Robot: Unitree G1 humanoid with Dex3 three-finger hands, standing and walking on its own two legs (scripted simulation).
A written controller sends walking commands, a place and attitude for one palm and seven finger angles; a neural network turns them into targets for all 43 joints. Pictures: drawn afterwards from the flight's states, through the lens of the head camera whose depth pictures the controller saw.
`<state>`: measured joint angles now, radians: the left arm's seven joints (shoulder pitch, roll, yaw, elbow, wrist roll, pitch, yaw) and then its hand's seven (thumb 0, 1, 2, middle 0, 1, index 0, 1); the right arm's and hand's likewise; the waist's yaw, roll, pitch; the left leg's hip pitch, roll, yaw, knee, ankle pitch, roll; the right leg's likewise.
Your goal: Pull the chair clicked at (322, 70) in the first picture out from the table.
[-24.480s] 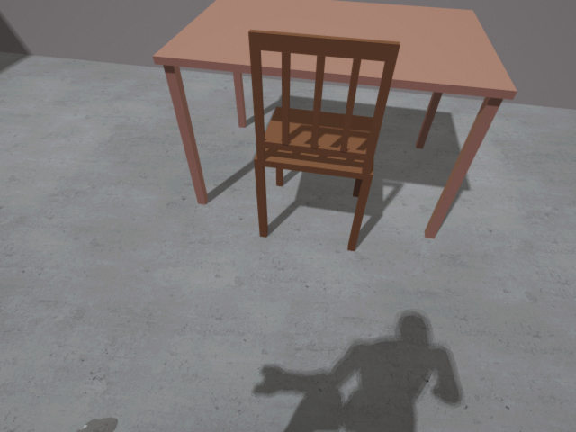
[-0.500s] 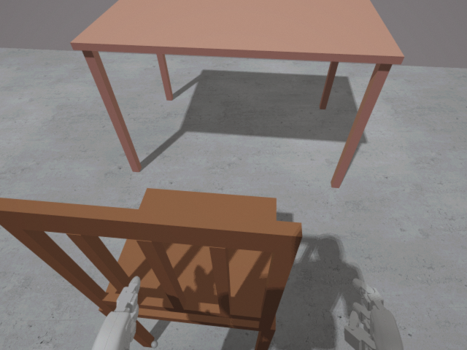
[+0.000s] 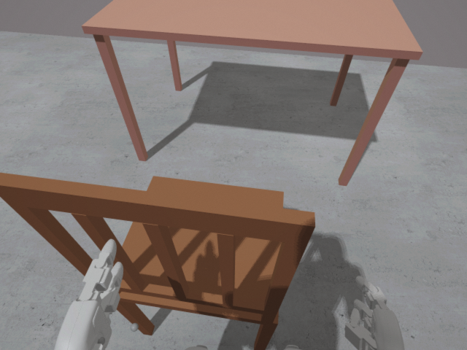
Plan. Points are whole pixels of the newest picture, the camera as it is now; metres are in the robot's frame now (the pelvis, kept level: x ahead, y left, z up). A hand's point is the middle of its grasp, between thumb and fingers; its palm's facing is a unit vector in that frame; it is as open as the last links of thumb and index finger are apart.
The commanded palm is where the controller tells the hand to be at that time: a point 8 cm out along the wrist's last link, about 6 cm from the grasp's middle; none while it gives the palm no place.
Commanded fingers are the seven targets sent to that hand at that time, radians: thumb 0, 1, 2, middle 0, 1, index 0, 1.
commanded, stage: draw the hand back to the body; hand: left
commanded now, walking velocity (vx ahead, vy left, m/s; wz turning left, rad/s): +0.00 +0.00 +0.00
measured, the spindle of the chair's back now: (171, 264) +0.27 +0.14 -0.01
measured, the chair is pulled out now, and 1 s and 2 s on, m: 0.69 0.69 0.69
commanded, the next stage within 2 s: step back with the hand held close in 1.36 s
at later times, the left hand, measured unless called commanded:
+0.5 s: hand (61, 299) +0.16 +0.22 +0.13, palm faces +0.27 -0.90 -0.35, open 15.9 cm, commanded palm +0.12 +0.26 +0.16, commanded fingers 0.00 0.07 0.50 -0.09 -0.13 -0.09 -0.13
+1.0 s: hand out of the picture +0.21 +0.26 +0.23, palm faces +0.47 -0.76 -0.45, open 9.2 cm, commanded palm +0.17 +0.30 +0.25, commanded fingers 0.00 0.90 0.90 -0.20 -0.30 -0.20 -0.30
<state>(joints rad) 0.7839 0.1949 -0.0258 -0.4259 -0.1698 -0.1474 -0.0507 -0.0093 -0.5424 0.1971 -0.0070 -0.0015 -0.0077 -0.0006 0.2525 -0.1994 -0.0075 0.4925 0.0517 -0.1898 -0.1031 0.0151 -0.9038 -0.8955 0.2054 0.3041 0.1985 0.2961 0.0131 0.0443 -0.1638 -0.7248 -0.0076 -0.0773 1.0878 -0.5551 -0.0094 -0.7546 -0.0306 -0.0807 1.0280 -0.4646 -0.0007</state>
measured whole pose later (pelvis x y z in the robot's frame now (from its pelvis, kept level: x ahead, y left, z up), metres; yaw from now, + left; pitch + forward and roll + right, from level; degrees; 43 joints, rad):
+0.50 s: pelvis +0.01 +0.01 +0.04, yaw +0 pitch +2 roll -2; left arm 0.71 0.30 0.13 -0.46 -0.07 0.01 0.13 -0.01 -0.26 0.33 -0.05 -0.06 -0.05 -0.06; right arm 0.25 -0.21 0.02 0.54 0.04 -0.12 -0.15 0.02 -0.91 -0.90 0.20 0.30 0.20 0.30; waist 0.04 0.08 -0.09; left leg -0.40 0.00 -0.07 0.84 -0.47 0.00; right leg -0.42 -0.02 -0.07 0.76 -0.37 0.01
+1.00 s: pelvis +0.03 +0.00 +0.07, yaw +0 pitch -4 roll -1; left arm 0.50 0.37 0.32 -0.47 -0.06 0.00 0.16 0.01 0.62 0.76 -0.20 -0.26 -0.18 -0.24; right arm 0.20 -0.24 0.03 0.66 0.01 -0.15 -0.10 0.01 -0.90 -0.90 0.21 0.30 0.20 0.30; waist 0.08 0.09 0.01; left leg -0.11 -0.01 -0.05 0.52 -0.34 0.00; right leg -0.16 -0.03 -0.06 0.50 -0.28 0.01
